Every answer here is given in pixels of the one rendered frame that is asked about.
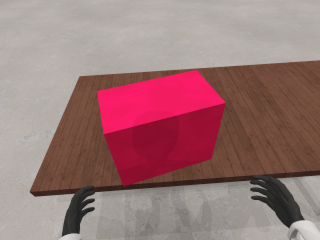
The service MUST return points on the left robot hand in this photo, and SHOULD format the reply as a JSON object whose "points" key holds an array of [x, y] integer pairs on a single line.
{"points": [[75, 213]]}

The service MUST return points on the right robot forearm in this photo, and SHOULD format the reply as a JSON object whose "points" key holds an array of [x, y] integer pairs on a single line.
{"points": [[303, 230]]}

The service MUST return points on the carton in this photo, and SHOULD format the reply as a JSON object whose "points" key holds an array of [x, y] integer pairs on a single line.
{"points": [[160, 125]]}

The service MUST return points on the right robot hand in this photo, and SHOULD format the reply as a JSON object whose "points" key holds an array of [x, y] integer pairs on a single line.
{"points": [[279, 199]]}

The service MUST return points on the table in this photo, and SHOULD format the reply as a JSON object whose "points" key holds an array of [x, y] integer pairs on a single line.
{"points": [[270, 126]]}

